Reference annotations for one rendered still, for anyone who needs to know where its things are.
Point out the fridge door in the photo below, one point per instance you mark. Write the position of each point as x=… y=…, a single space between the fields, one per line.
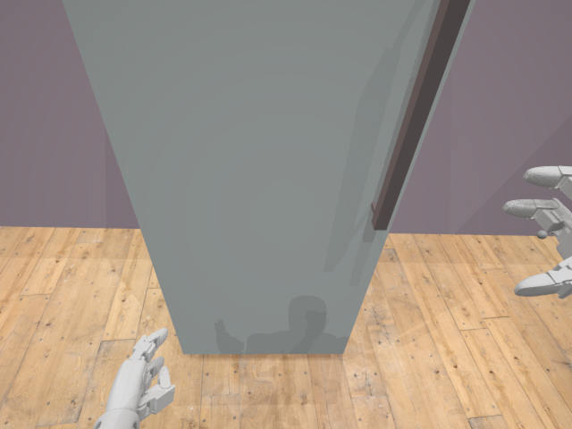
x=252 y=137

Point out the robot left hand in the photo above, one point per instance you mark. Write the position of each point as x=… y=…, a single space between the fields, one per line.
x=134 y=378

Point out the handle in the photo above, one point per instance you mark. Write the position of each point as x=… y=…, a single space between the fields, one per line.
x=446 y=26

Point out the robot right hand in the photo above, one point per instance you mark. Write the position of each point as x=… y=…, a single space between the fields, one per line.
x=555 y=219

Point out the left robot forearm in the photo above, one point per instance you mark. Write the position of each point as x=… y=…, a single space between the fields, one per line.
x=119 y=418

